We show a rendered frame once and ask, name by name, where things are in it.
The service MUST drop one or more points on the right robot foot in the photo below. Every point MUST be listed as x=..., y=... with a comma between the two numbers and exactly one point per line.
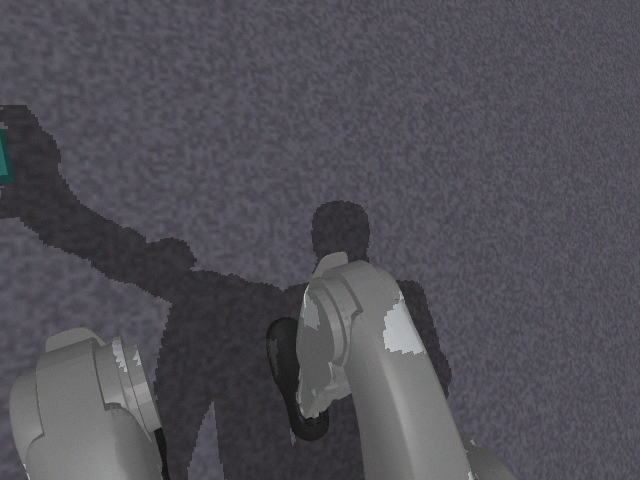
x=281, y=350

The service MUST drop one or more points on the left robot foot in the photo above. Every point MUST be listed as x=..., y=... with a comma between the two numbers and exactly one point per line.
x=161, y=442

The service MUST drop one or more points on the right robot hand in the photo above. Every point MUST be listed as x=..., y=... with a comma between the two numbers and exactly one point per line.
x=485, y=465

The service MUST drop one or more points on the small box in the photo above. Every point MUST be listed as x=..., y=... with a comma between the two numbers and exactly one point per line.
x=6, y=174

